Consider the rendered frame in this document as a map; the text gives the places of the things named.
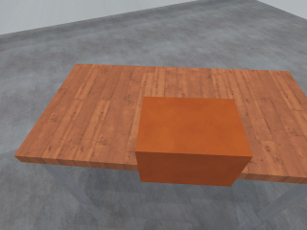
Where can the table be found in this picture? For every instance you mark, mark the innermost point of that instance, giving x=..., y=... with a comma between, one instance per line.
x=93, y=121

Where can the carton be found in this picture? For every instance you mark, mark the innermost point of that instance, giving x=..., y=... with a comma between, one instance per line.
x=193, y=141

